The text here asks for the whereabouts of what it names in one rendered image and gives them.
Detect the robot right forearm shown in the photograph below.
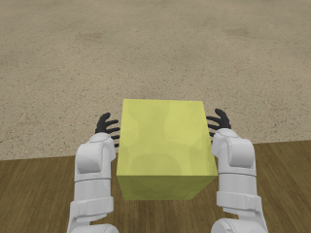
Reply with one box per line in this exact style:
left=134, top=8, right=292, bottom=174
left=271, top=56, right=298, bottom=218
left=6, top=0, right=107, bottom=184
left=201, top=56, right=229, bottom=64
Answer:
left=211, top=128, right=268, bottom=233

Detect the carton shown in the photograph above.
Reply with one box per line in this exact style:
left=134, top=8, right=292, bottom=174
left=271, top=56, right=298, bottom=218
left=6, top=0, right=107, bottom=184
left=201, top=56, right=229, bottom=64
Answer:
left=116, top=98, right=218, bottom=201

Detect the robot left forearm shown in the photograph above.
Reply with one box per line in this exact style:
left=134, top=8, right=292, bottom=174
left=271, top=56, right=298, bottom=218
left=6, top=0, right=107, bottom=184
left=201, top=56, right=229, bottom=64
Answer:
left=67, top=132, right=117, bottom=233

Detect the robot right hand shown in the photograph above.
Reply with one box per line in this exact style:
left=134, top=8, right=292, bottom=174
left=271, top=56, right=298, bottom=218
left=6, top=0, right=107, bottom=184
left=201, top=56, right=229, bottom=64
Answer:
left=206, top=109, right=231, bottom=144

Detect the left robot upper arm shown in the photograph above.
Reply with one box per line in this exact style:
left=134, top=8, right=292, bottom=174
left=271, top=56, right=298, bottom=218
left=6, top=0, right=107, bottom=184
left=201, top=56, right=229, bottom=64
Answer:
left=71, top=223, right=120, bottom=233

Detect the robot left hand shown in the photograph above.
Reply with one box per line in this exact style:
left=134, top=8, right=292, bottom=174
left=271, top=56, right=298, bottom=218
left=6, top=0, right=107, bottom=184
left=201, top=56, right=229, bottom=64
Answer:
left=94, top=113, right=121, bottom=148

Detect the right robot upper arm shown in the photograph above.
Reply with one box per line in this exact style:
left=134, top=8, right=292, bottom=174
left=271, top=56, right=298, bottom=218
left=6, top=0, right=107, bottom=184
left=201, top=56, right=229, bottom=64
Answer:
left=211, top=217, right=266, bottom=233

